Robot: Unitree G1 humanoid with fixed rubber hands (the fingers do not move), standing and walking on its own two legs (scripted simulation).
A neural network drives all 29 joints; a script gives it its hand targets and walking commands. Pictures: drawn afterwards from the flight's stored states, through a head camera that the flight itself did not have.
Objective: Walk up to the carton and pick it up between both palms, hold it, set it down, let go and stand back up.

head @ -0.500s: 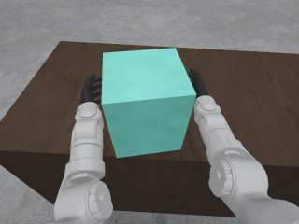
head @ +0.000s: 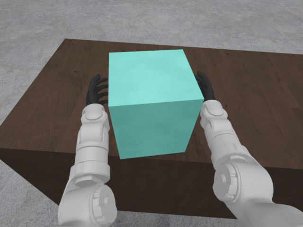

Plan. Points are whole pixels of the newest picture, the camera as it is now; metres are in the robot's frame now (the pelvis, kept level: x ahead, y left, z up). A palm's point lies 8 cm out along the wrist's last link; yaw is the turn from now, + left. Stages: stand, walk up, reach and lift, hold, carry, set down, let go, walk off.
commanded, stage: set down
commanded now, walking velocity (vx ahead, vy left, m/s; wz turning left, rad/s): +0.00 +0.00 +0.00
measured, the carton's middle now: (150, 106) +0.44 +0.05 +0.07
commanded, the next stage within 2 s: none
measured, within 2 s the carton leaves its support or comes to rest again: rests again in 0.14 s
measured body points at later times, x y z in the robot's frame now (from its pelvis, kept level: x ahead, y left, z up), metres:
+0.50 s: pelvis +0.00 +0.00 +0.00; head +0.01 +0.00 +0.45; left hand +0.39 +0.19 +0.11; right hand +0.44 -0.11 +0.11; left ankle +0.02 +0.14 -0.75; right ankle +0.00 -0.07 -0.75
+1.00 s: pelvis +0.01 +0.00 +0.00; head +0.03 +0.01 +0.45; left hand +0.39 +0.19 +0.10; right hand +0.44 -0.11 +0.10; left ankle +0.02 +0.14 -0.75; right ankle +0.00 -0.07 -0.75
